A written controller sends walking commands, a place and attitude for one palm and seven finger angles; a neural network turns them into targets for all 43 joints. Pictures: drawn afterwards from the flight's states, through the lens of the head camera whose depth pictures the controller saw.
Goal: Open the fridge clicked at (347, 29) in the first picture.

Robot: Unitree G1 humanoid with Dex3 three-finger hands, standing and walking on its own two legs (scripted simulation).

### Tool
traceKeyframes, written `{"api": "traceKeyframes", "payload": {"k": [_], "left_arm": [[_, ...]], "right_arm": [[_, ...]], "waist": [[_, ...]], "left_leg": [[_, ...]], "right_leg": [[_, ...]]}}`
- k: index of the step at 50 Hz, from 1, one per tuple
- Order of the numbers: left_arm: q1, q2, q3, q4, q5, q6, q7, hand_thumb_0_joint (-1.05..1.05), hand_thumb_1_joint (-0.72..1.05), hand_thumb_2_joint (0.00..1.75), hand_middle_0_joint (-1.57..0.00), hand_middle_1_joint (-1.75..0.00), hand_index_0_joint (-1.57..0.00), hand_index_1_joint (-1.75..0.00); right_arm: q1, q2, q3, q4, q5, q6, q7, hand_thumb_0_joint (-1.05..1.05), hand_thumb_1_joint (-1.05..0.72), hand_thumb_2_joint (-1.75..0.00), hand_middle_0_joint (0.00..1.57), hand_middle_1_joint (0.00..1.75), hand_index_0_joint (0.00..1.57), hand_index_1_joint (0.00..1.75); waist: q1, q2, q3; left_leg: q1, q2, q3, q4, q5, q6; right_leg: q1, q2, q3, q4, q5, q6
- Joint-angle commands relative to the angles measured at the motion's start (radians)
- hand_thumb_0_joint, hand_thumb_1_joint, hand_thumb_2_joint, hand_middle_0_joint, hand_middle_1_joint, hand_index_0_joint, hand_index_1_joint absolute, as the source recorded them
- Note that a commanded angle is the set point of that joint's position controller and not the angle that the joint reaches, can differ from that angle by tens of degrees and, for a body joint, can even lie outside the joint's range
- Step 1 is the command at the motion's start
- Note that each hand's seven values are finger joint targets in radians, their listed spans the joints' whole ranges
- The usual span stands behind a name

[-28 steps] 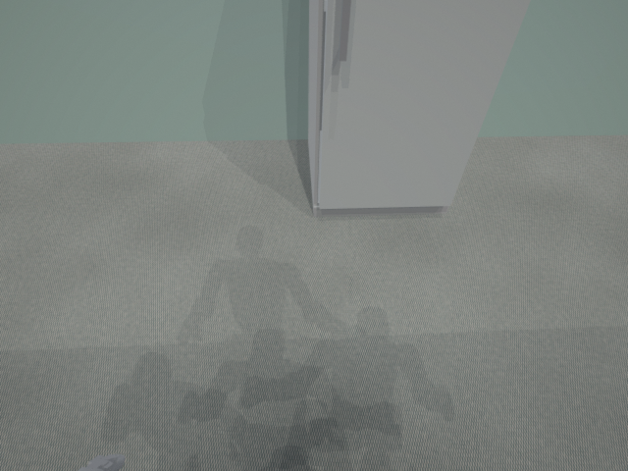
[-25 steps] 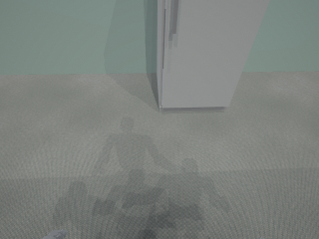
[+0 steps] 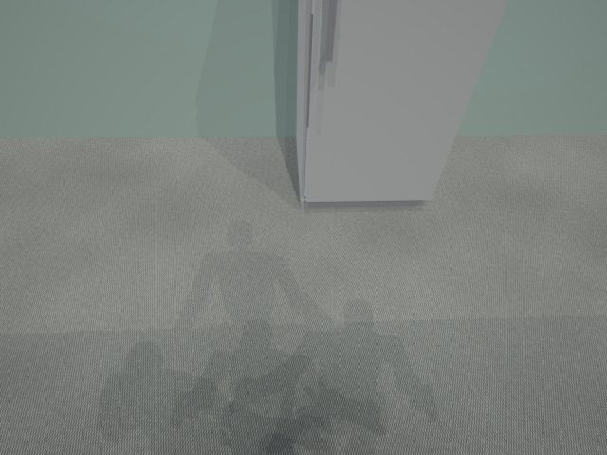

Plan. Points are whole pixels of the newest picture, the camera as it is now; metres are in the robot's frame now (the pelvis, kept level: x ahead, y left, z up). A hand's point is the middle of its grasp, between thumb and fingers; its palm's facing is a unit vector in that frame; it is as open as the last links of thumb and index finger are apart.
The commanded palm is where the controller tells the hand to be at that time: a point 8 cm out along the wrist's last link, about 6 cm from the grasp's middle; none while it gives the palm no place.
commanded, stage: stand and wait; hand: left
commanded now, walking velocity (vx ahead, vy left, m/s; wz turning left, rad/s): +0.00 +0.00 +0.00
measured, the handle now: out of the picture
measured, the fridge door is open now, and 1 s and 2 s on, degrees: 0 0 0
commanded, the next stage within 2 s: look at it before walking up in 0.26 s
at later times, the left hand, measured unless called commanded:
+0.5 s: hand out of the picture +0.07 +0.24 -0.16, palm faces -0.03 -0.94 -0.33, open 7.3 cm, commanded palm none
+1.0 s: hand out of the picture +0.08 +0.24 -0.15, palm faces -0.04 -0.94 -0.33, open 7.3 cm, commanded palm none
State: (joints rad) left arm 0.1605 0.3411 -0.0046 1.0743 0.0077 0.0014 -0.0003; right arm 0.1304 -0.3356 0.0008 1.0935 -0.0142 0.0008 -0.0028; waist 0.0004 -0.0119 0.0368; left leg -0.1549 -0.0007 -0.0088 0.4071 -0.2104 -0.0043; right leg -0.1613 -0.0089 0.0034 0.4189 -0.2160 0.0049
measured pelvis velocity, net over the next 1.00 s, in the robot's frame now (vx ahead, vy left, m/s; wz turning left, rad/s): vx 0.01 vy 0.00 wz -0.01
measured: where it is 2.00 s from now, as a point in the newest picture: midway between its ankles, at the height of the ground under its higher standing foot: (313, 448)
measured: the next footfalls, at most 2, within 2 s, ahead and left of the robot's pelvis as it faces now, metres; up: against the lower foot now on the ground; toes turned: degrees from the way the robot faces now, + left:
left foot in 1.74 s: +0.38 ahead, +0.06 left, +0.00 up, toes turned -14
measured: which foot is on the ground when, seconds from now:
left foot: down 0.00-1.00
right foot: down 0.00-1.00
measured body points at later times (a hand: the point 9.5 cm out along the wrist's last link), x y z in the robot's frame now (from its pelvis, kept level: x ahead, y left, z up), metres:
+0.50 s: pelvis -0.01 +0.00 +0.00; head -0.01 +0.00 +0.45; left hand +0.07 +0.29 -0.13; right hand +0.07 -0.30 -0.13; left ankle +0.01 +0.12 -0.74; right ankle +0.01 -0.12 -0.74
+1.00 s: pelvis +0.01 +0.00 +0.00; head +0.01 +0.00 +0.45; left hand +0.08 +0.29 -0.13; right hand +0.08 -0.30 -0.13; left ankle +0.01 +0.12 -0.74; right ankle +0.01 -0.12 -0.74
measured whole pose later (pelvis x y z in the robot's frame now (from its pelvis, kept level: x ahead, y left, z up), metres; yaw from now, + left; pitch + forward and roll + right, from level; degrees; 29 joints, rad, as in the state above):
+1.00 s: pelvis +0.01 +0.00 +0.00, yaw -1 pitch -2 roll +0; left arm 0.14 0.34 -0.01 1.09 0.01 -0.01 0.00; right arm 0.11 -0.34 0.01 1.12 -0.01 -0.01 0.00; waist 0.00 -0.01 0.04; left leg -0.13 0.01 0.00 0.36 -0.19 -0.01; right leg -0.15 0.00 0.01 0.38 -0.20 0.00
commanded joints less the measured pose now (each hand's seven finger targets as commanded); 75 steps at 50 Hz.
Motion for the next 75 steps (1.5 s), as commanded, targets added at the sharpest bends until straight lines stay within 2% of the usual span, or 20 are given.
{"api": "traceKeyframes", "payload": {"k": [1, 22, 48, 49, 51, 53, 55, 58, 60, 62, 63, 64, 65, 66, 67, 68, 69, 71, 72, 75], "left_arm": [[-0.055, 0.206, 0.038, -0.066, 0.002, -0.028, 0.012, 0.0, 0.9, 0.9, -0.2, -0.3, -0.2, -0.3], [-0.058, 0.207, 0.036, -0.053, 0.005, -0.026, 0.01, 0.0, 0.9, 0.9, -0.2, -0.3, -0.2, -0.3], [-0.06, 0.21, 0.035, -0.046, 0.004, -0.031, 0.011, 0.0, 0.9, 0.9, -0.2, -0.3, -0.2, -0.3], [-0.06, 0.21, 0.035, -0.046, 0.004, -0.03, 0.011, 0.0, 0.9, 0.9, -0.2, -0.3, -0.2, -0.3], [-0.002, 0.108, 0.018, -0.026, 0.003, -0.012, 0.013, 0.0, 0.9, 0.9, -0.2, -0.3, -0.2, -0.3], [0.032, 0.094, 0.022, -0.033, 0.01, 0.007, 0.005, 0.0, 0.9, 0.9, -0.2, -0.3, -0.2, -0.3], [0.044, 0.099, 0.036, -0.065, 0.014, 0.017, -0.008, 0.0, 0.9, 0.9, -0.2, -0.3, -0.2, -0.3], [0.082, 0.073, 0.053, -0.111, 0.016, 0.01, -0.021, 0.0, 0.9, 0.9, -0.2, -0.3, -0.2, -0.3], [0.083, 0.024, 0.057, -0.138, 0.014, -0.002, -0.03, 0.0, 0.9, 0.9, -0.2, -0.3, -0.2, -0.3], [0.062, 0.005, 0.063, -0.163, 0.014, -0.012, -0.036, 0.0, 0.9, 0.9, -0.2, -0.3, -0.2, -0.3], [0.095, -0.013, 0.068, -0.155, 0.015, -0.018, -0.039, 0.0, 0.9, 0.9, -0.2, -0.3, -0.2, -0.3], [0.187, -0.021, 0.073, -0.125, 0.018, -0.024, -0.039, 0.0, 0.9, 0.9, -0.2, -0.3, -0.2, -0.3], [0.328, 0.052, 0.092, -0.085, 0.025, -0.038, -0.031, 0.0, 0.9, 0.9, -0.2, -0.3, -0.2, -0.3], [0.458, 0.146, 0.109, -0.05, 0.014, -0.049, -0.01, 0.0, 0.9, 0.9, -0.2, -0.3, -0.2, -0.3], [0.483, 0.117, 0.103, -0.045, 0.005, -0.053, 0.009, 0.0, 0.9, 0.9, -0.2, -0.3, -0.2, -0.3], [0.439, 0.088, 0.095, -0.052, 0.01, -0.051, 0.011, 0.0, 0.9, 0.9, -0.2, -0.3, -0.2, -0.3], [0.39, 0.057, 0.086, -0.067, 0.014, -0.053, 0.012, 0.0, 0.9, 0.9, -0.2, -0.3, -0.2, -0.3], [0.346, 0.02, 0.077, -0.079, 0.016, -0.063, 0.011, 0.0, 0.9, 0.9, -0.2, -0.3, -0.2, -0.3], [0.323, 0.017, 0.079, -0.082, 0.018, -0.068, 0.013, 0.0, 0.9, 0.9, -0.2, -0.3, -0.2, -0.3], [0.322, 0.002, 0.081, -0.075, 0.018, -0.075, 0.015, 0.0, 0.9, 0.9, -0.2, -0.3, -0.2, -0.3]], "right_arm": [[-0.058, -0.204, -0.039, -0.065, 0.004, -0.034, -0.008, 0.0, -0.9, -0.9, 0.2, 0.3, 0.2, 0.3], [-0.046, -0.209, -0.039, -0.047, 0.006, -0.034, -0.005, 0.0, -0.9, -0.9, 0.2, 0.3, 0.2, 0.3], [-0.064, -0.211, -0.035, -0.043, 0.007, -0.036, -0.008, 0.0, -0.9, -0.9, 0.2, 0.3, 0.2, 0.3], [-0.066, -0.213, -0.035, -0.045, 0.007, -0.036, -0.008, 0.0, -0.9, -0.9, 0.2, 0.3, 0.2, 0.3], [-0.008, -0.107, -0.013, -0.022, 0.0, -0.023, -0.007, 0.0, -0.9, -0.9, 0.2, 0.3, 0.2, 0.3], [0.029, -0.09, -0.018, -0.028, -0.005, -0.01, -0.006, 0.0, -0.9, -0.9, 0.2, 0.3, 0.2, 0.3], [0.046, -0.107, -0.032, -0.05, -0.009, -0.007, -0.006, 0.0, -0.9, -0.9, 0.2, 0.3, 0.2, 0.3], [0.089, -0.137, -0.057, -0.081, -0.006, -0.016, -0.009, 0.0, -0.9, -0.9, 0.2, 0.3, 0.2, 0.3], [0.12, -0.163, -0.076, -0.091, -0.003, -0.03, -0.013, 0.0, -0.9, -0.9, 0.2, 0.3, 0.2, 0.3], [0.138, -0.139, -0.082, -0.097, -0.004, -0.041, -0.013, 0.0, -0.9, -0.9, 0.2, 0.3, 0.2, 0.3], [0.123, -0.127, -0.08, -0.1, -0.007, -0.042, -0.014, 0.0, -0.9, -0.9, 0.2, 0.3, 0.2, 0.3], [0.097, -0.109, -0.076, -0.107, -0.009, -0.042, -0.014, 0.0, -0.9, -0.9, 0.2, 0.3, 0.2, 0.3], [0.067, -0.051, -0.064, -0.137, 0.0, -0.041, -0.009, 0.0, -0.9, -0.9, 0.2, 0.3, 0.2, 0.3], [-0.029, 0.005, -0.046, -0.209, 0.001, -0.054, 0.001, 0.0, -0.9, -0.9, 0.2, 0.3, 0.2, 0.3], [-0.093, -0.026, -0.051, -0.223, -0.001, -0.061, -0.004, 0.0, -0.9, -0.9, 0.2, 0.3, 0.2, 0.3], [-0.116, -0.002, -0.054, -0.222, 0.0, -0.062, -0.004, 0.0, -0.9, -0.9, 0.2, 0.3, 0.2, 0.3], [-0.093, 0.009, -0.055, -0.212, -0.006, -0.06, -0.001, 0.0, -0.9, -0.9, 0.2, 0.3, 0.2, 0.3], [-0.052, 0.036, -0.059, -0.191, -0.01, -0.046, 0.007, 0.0, -0.9, -0.9, 0.2, 0.3, 0.2, 0.3], [-0.023, 0.047, -0.063, -0.185, -0.009, -0.042, 0.012, 0.0, -0.9, -0.9, 0.2, 0.3, 0.2, 0.3], [-0.032, 0.064, -0.069, -0.203, -0.005, -0.032, 0.021, 0.0, -0.9, -0.9, 0.2, 0.3, 0.2, 0.3]], "waist": [[0.001, 0.009, -0.066], [0.001, 0.008, -0.041], [0.001, 0.014, -0.077], [0.001, 0.018, -0.071], [0.0, 0.005, -0.092], [0.0, -0.006, -0.032], [0.0, 0.012, 0.048], [-0.007, 0.083, 0.073], [-0.013, 0.19, 0.069], [-0.019, 0.173, 0.037], [0.006, 0.149, 0.037], [0.054, 0.094, 0.014], [0.112, -0.157, -0.028], [0.148, -0.369, -0.016], [0.16, -0.223, 0.004], [0.131, -0.101, 0.052], [0.093, -0.032, 0.06], [0.05, -0.022, 0.051], [0.029, -0.057, 0.045], [0.021, -0.075, 0.046]], "left_leg": [[0.0, 0.107, -0.093, -0.075, 0.08, 0.033], [-0.009, 0.111, -0.103, -0.1, 0.043, 0.033], [0.04, 0.12, -0.085, -0.098, 0.143, 0.029], [0.041, 0.12, -0.083, -0.1, 0.135, 0.028], [0.058, 0.119, -0.048, -0.071, 0.056, 0.011], [0.018, 0.114, -0.027, -0.051, -0.148, 0.01], [-0.035, 0.129, -0.041, -0.066, -0.312, 0.024], [-0.001, 0.209, -0.123, -0.094, -0.418, 0.078], [0.046, 0.326, -0.201, -0.142, -0.35, 0.14], [0.091, 0.368, -0.158, -0.089, -0.127, 0.171], [0.038, 0.351, -0.09, -0.014, -0.042, 0.15], [-0.065, 0.289, 0.008, 0.144, -0.004, 0.098], [-0.311, 0.16, 0.15, 0.486, -0.066, 0.018], [-0.595, 0.037, 0.167, 0.733, -0.381, -0.026], [-0.634, 0.085, 0.037, 0.789, -0.351, -0.017], [-0.654, 0.112, 0.022, 0.825, -0.289, -0.022], [-0.639, 0.131, 0.012, 0.807, -0.228, -0.028], [-0.576, 0.13, 0.035, 0.758, -0.137, -0.048], [-0.557, 0.131, 0.043, 0.726, -0.107, -0.054], [-0.531, 0.123, 0.055, 0.647, -0.014, -0.064]], "right_leg": [[-0.001, -0.114, 0.109, -0.092, 0.052, -0.039], [-0.028, -0.106, 0.115, -0.108, 0.005, -0.035], [0.015, -0.112, 0.106, -0.099, 0.15, -0.035], [0.011, -0.111, 0.11, -0.103, 0.143, -0.035], [0.002, -0.1, 0.12, -0.089, 0.064, -0.027], [-0.076, -0.081, 0.153, -0.088, -0.153, -0.036], [-0.161, -0.05, 0.171, -0.062, -0.291, -0.049], [-0.282, 0.01, 0.133, 0.089, -0.307, -0.052], [-0.339, 0.046, 0.008, 0.289, -0.214, -0.031], [-0.346, -0.006, -0.024, 0.317, -0.271, -0.02], [-0.26, -0.013, -0.041, 0.267, -0.246, -0.023], [-0.081, 0.003, -0.061, 0.135, -0.153, -0.036], [0.164, -0.123, 0.203, -0.045, -0.115, -0.096], [0.276, -0.35, 0.614, -0.179, 0.08, -0.204], [0.258, -0.361, 0.639, -0.164, 0.185, -0.255], [0.214, -0.346, 0.598, -0.152, 0.162, -0.288], [0.176, -0.318, 0.521, -0.145, 0.138, -0.276], [0.098, -0.26, 0.408, -0.164, 0.175, -0.238], [0.085, -0.236, 0.357, -0.169, 0.188, -0.224], [0.036, -0.197, 0.302, -0.198, 0.161, -0.206]]}}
